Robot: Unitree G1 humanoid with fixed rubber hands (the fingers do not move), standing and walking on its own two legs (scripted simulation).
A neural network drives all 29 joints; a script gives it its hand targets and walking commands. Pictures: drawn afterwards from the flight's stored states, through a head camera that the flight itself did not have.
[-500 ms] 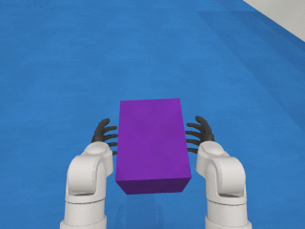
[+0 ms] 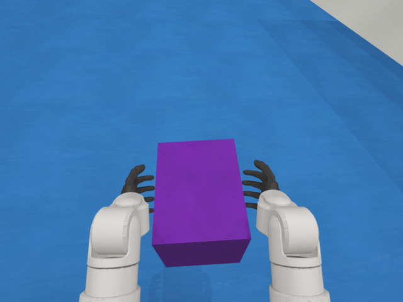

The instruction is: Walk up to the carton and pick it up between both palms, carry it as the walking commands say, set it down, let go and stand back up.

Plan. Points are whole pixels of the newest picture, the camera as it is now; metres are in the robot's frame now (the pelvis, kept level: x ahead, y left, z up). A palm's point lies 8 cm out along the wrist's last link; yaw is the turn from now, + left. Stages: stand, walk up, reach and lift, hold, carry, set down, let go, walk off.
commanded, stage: carry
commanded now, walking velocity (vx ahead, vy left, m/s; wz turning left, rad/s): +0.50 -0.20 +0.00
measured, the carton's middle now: (199, 203) +0.34 +0.00 +0.01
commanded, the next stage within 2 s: none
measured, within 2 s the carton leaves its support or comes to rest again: neither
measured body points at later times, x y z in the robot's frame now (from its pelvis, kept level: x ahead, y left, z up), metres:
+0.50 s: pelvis +0.31 -0.03 -0.01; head +0.33 -0.01 +0.44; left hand +0.62 +0.11 +0.08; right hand +0.63 -0.14 +0.10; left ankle +0.32 +0.07 -0.73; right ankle +0.17 -0.13 -0.71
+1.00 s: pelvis +0.64 -0.07 +0.00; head +0.65 -0.06 +0.45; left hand +0.94 +0.07 +0.10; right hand +0.96 -0.17 +0.11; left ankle +0.64 +0.05 -0.71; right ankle +0.52 -0.15 -0.73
